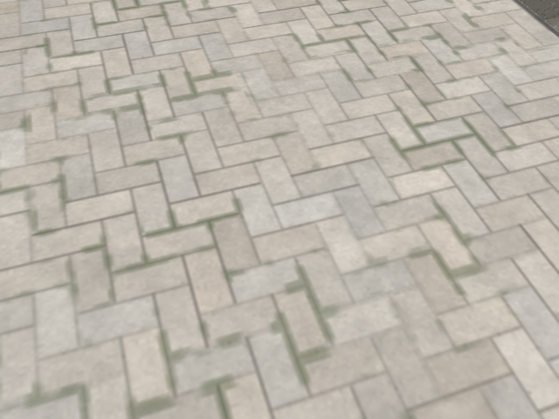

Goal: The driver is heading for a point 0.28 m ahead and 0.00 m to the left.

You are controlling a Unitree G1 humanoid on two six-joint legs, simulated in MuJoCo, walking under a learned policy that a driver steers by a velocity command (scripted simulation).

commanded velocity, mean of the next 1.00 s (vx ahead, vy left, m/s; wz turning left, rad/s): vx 0.16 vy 0.00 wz -0.09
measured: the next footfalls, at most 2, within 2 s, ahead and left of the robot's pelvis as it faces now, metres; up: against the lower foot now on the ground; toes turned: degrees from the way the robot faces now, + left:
right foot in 0.30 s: +0.31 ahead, -0.14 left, +0.00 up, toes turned -2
left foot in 0.60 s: +0.27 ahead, +0.11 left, +0.00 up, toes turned -2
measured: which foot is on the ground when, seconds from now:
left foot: down 0.00-0.32, up 0.34-0.58, down 0.60-1.00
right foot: up 0.00-0.28, down 0.30-1.00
